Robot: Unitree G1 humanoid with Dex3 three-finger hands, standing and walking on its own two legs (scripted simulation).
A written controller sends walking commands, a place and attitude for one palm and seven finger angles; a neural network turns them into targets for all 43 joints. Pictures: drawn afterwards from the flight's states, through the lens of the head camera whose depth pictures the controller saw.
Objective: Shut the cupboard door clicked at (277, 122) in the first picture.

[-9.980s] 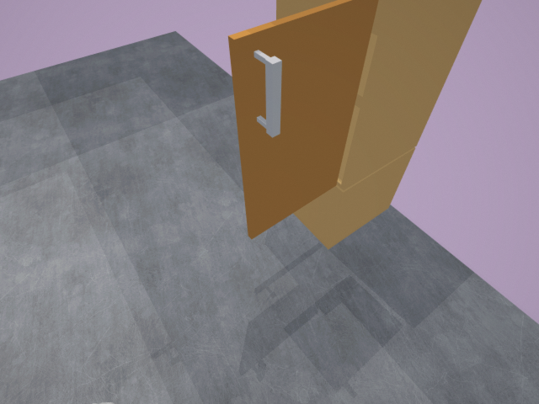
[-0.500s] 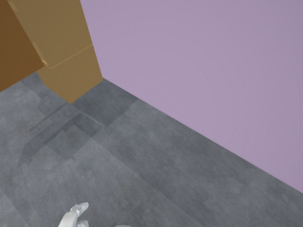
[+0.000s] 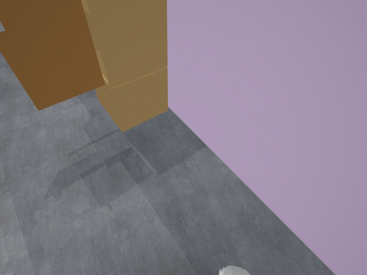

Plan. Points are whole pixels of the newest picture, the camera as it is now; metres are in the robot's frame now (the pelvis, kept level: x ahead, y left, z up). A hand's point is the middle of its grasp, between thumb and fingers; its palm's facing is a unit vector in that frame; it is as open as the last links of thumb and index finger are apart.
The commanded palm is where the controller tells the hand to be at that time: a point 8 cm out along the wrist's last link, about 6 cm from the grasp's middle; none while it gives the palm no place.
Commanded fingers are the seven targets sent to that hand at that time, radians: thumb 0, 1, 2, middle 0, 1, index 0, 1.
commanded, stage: walk to a spot facing it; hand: left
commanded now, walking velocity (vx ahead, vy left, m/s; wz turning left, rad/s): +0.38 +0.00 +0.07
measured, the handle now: out of the picture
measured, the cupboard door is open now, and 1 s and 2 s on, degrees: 92 92 92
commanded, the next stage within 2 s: turn to face it in 0.64 s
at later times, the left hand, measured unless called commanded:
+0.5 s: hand (141, 219) +0.27 +0.14 -0.16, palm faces +0.13 -0.97 -0.21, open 7.1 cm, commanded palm none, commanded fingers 0.00 0.90 0.90 -0.20 -0.30 -0.20 -0.30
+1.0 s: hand (123, 166) +0.44 +0.24 -0.17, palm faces +0.32 -0.94 -0.16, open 7.4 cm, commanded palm none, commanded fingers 0.00 0.90 0.90 -0.20 -0.30 -0.20 -0.30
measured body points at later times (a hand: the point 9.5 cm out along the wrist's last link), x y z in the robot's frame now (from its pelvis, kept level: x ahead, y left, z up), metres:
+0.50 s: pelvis +0.23 -0.05 +0.01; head +0.25 -0.05 +0.46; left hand +0.27 +0.19 -0.14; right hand +0.24 -0.28 -0.15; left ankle +0.25 +0.09 -0.67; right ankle +0.21 -0.15 -0.74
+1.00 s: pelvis +0.42 +0.05 +0.00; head +0.45 +0.08 +0.45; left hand +0.43 +0.29 -0.16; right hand +0.54 -0.17 -0.14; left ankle +0.43 +0.11 -0.74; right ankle +0.49 -0.11 -0.66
